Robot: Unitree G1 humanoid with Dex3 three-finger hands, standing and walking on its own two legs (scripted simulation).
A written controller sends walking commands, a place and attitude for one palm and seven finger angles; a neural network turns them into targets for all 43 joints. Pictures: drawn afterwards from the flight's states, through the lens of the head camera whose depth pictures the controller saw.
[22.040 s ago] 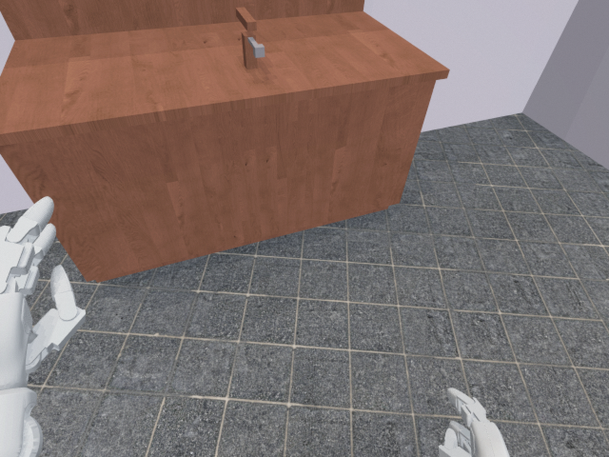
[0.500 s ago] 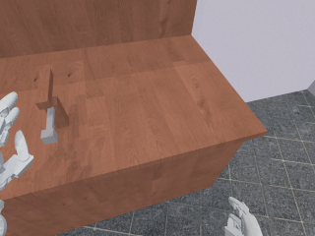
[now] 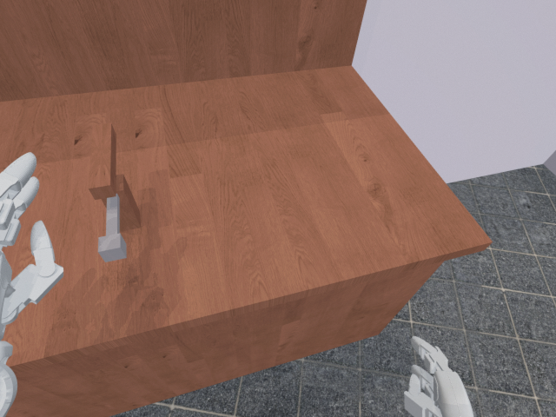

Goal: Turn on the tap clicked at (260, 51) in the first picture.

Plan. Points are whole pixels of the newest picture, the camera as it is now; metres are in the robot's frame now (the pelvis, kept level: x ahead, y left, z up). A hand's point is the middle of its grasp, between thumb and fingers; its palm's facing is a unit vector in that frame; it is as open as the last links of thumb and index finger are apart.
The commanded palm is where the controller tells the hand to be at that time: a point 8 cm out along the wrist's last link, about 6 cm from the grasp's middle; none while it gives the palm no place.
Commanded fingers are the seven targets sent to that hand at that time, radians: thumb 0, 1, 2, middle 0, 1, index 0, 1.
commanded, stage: come to a stop and stand still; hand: left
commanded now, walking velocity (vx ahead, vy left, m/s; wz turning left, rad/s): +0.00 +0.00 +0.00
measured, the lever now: (112, 247) +0.31 +0.26 +0.06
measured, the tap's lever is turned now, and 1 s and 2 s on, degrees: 0 0 0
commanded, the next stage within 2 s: look again from close up in 0.56 s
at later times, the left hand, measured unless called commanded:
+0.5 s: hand out of the picture +0.21 +0.30 +0.17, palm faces +0.41 -0.84 -0.35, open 7.4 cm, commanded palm +0.15 +0.33 +0.18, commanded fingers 0.00 0.90 0.90 -0.20 -0.30 -0.20 -0.30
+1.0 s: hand (16, 282) +0.20 +0.28 +0.16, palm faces +0.40 -0.84 -0.36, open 7.4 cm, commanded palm +0.15 +0.31 +0.18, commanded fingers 0.00 0.90 0.90 -0.20 -0.30 -0.20 -0.30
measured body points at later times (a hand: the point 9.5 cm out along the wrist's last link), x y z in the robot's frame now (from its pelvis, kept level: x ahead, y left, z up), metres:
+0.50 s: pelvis +0.00 +0.05 +0.00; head +0.02 +0.08 +0.45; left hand +0.18 +0.34 +0.19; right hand +0.19 -0.16 -0.06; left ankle +0.00 +0.10 -0.74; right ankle +0.02 -0.10 -0.74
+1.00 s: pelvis -0.01 +0.03 +0.00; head +0.00 +0.05 +0.45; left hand +0.18 +0.32 +0.18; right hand +0.17 -0.19 -0.07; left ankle +0.00 +0.10 -0.74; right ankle +0.01 -0.10 -0.74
